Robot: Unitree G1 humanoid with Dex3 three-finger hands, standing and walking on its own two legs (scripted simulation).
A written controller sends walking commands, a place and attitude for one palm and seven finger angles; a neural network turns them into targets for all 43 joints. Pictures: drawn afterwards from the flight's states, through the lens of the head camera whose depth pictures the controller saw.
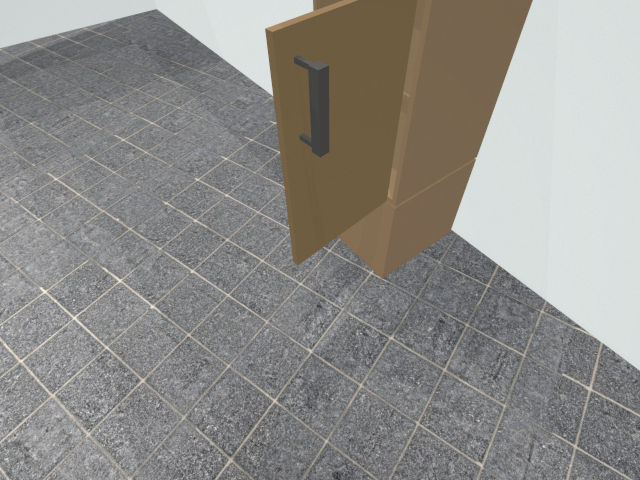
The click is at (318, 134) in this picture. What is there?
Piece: cupboard door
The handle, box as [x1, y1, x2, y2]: [294, 55, 328, 156]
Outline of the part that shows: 298,55 294,57 294,62 308,70 311,121 311,137 310,138 303,133 299,135 301,140 312,147 312,151 314,153 321,156 328,152 328,65 320,61 313,63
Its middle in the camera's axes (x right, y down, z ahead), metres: -0.02 -0.23 +0.69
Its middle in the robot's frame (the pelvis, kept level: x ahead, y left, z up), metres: +0.69 +0.05 +0.10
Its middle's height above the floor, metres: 0.89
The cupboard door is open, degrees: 96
